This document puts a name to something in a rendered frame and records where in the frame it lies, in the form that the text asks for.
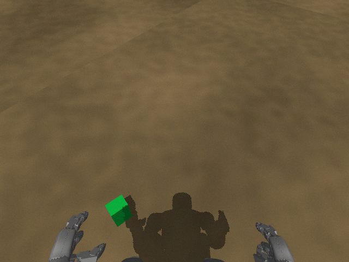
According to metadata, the right robot hand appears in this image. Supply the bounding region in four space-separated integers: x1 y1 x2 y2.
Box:
253 222 294 262

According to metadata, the carton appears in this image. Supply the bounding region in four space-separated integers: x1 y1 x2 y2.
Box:
105 195 132 227

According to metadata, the left robot hand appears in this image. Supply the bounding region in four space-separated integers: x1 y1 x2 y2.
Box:
48 211 106 262

